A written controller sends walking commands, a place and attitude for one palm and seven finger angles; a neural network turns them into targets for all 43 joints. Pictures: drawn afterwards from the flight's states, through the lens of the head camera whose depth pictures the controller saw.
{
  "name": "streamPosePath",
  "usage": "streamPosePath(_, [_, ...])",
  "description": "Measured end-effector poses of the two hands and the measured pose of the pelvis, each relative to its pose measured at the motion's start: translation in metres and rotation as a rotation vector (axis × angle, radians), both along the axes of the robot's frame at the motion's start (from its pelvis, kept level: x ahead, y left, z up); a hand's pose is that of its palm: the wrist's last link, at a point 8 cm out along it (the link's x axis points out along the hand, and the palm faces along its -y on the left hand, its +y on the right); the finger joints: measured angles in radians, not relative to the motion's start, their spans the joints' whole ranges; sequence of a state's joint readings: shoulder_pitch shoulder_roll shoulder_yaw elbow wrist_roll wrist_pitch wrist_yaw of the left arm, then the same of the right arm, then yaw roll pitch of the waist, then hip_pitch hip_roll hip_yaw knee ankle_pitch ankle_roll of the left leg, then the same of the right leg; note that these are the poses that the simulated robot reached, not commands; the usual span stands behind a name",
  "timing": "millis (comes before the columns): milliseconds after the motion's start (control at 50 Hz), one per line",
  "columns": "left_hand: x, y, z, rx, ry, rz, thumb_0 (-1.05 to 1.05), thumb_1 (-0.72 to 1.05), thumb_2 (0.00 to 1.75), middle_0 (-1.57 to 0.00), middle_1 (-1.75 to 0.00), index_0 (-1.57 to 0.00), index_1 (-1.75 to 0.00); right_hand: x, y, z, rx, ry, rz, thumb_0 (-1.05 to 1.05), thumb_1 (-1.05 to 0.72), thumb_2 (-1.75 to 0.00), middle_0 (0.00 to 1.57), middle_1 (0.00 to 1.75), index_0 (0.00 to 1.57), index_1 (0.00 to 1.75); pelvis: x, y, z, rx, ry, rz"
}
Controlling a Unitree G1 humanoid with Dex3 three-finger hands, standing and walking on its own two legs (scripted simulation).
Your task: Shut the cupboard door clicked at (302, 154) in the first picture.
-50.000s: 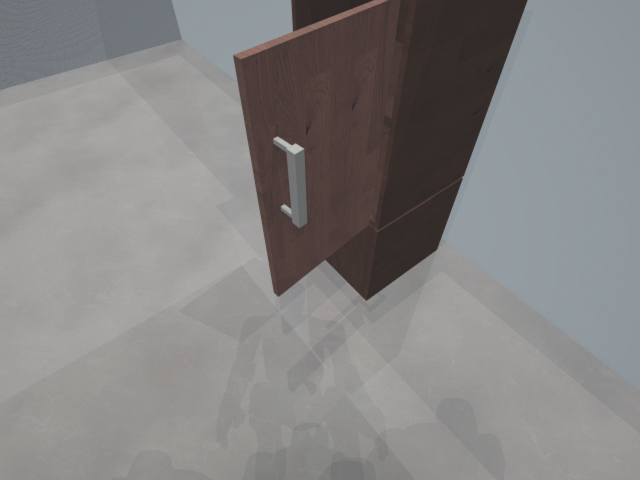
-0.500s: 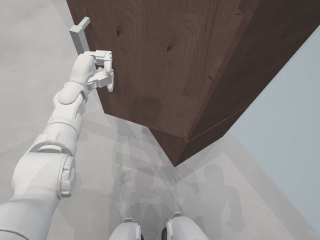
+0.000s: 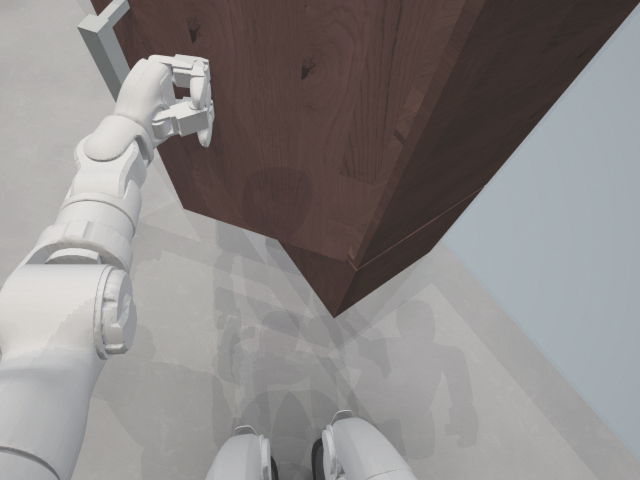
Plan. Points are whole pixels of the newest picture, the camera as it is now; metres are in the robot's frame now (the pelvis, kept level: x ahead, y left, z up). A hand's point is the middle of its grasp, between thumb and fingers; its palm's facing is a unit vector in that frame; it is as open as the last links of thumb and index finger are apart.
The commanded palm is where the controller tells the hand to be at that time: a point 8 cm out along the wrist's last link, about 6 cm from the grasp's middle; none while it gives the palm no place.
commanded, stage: push the door shut along its arc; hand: left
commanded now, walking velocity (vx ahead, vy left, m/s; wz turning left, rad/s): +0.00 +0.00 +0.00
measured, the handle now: (135, 82) +0.58 +0.16 +0.09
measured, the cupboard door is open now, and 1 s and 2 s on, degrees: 37 25 25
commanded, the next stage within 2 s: pull the fist back off the door in 0.24 s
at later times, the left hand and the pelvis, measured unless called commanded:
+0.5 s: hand (228, 87) +0.56 +0.05 +0.10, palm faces -0.06 -0.99 +0.09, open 3.1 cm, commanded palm +0.55 +0.07 +0.10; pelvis -0.01 +0.00 -0.02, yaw +0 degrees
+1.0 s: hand (242, 123) +0.52 +0.03 +0.09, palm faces +0.00 -1.00 -0.02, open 3.1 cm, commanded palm +0.47 +0.08 +0.10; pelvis +0.01 -0.01 +0.01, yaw -2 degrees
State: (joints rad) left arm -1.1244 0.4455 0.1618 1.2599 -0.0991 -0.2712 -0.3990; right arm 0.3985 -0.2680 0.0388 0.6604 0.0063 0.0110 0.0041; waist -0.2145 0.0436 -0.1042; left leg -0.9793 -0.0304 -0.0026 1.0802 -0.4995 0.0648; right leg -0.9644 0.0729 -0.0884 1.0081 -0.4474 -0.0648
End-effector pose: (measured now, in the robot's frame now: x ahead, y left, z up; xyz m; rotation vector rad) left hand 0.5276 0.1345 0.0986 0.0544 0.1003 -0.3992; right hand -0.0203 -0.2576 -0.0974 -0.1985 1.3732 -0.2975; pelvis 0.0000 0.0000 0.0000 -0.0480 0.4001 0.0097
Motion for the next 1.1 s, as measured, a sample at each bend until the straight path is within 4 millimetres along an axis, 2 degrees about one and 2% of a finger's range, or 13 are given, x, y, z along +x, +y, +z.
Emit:
streamPosePath(200, [0.006, -0.009, 0.003, -0.008, 0.013, -0.042, 0.03, 0.91, 0.97, -1.29, -1.50, -1.31, -1.50, 0.002, -0.013, -0.002, -0.053, -0.008, 0.034, 0.01, -0.91, -0.90, 0.20, 0.30, 0.21, 0.30, -0.006, -0.001, -0.007, -0.008, 0.021, 0.014])
streamPosePath(360, [0.015, -0.018, 0.004, -0.015, 0.009, -0.063, 0.05, 0.95, 0.99, -1.29, -1.50, -1.31, -1.50, -0.004, -0.011, -0.007, -0.072, -0.010, 0.033, 0.00, -0.91, -0.90, 0.20, 0.30, 0.21, 0.30, -0.009, 0.001, -0.015, -0.015, 0.043, 0.015])
streamPosePath(460, [0.021, -0.026, -0.003, -0.128, 0.031, 0.222, 0.04, 0.82, 0.94, -1.30, -1.50, -1.31, -1.50, -0.012, 0.002, -0.010, -0.016, 0.002, 0.053, 0.00, -0.91, -0.90, 0.20, 0.30, 0.20, 0.30, -0.010, 0.004, -0.016, -0.019, 0.069, 0.013])
streamPosePath(540, [0.017, -0.038, -0.005, -0.096, -0.044, 0.421, 0.03, 0.79, 0.92, -1.29, -1.50, -1.30, -1.50, -0.024, 0.017, -0.012, 0.063, 0.026, 0.065, 0.00, -0.91, -0.90, 0.20, 0.30, 0.20, 0.30, -0.009, 0.005, -0.017, -0.014, 0.081, 0.003])
streamPosePath(600, [0.016, -0.046, -0.005, -0.031, -0.106, 0.437, 0.03, 0.84, 0.93, -1.29, -1.50, -1.30, -1.50, -0.037, 0.027, -0.014, 0.108, 0.052, 0.029, 0.00, -0.91, -0.90, 0.20, 0.30, 0.21, 0.30, -0.008, 0.004, -0.017, -0.009, 0.078, -0.006])
streamPosePath(680, [0.014, -0.050, -0.006, 0.017, -0.096, 0.402, 0.02, 0.88, 0.94, -1.29, -1.50, -1.30, -1.50, -0.054, 0.036, -0.011, 0.142, 0.089, -0.038, 0.00, -0.91, -0.90, 0.20, 0.30, 0.21, 0.30, -0.006, 0.003, -0.011, -0.002, 0.060, -0.020])
streamPosePath(800, [0.002, -0.051, -0.005, -0.038, -0.047, 0.407, 0.02, 0.90, 0.92, -1.29, -1.50, -1.30, -1.50, -0.064, 0.036, 0.003, 0.158, 0.115, -0.067, 0.01, -0.91, -0.90, 0.20, 0.30, 0.21, 0.30, 0.002, 0.001, 0.004, 0.012, 0.022, -0.037])
streamPosePath(880, [-0.009, -0.049, -0.003, -0.033, -0.091, 0.403, 0.02, 0.90, 0.91, -1.29, -1.50, -1.30, -1.50, -0.055, 0.026, 0.008, 0.146, 0.099, -0.058, 0.01, -0.91, -0.90, 0.20, 0.30, 0.21, 0.30, 0.008, -0.002, 0.009, 0.019, 0.001, -0.040])
streamPosePath(940, [-0.019, -0.047, -0.005, -0.023, -0.103, 0.395, 0.02, 0.90, 0.91, -1.29, -1.50, -1.30, -1.50, -0.041, 0.015, 0.009, 0.132, 0.077, -0.044, 0.01, -0.91, -0.90, 0.20, 0.30, 0.20, 0.30, 0.011, -0.004, 0.012, 0.023, -0.014, -0.039])
streamPosePath(1000, [-0.033, -0.046, -0.009, -0.031, -0.100, 0.396, 0.02, 0.90, 0.90, -1.29, -1.50, -1.30, -1.50, -0.021, 0.005, 0.009, 0.117, 0.040, -0.021, 0.01, -0.91, -0.90, 0.20, 0.30, 0.20, 0.30, 0.013, -0.006, 0.015, 0.026, -0.030, -0.037])
streamPosePath(1100, [-0.057, -0.043, -0.009, -0.036, -0.124, 0.398, 0.02, 0.90, 0.90, -1.29, -1.50, -1.30, -1.50, 0.023, -0.009, 0.009, 0.095, -0.066, 0.026, 0.01, -0.91, -0.90, 0.20, 0.30, 0.20, 0.30, 0.016, -0.009, 0.019, 0.031, -0.060, -0.034])
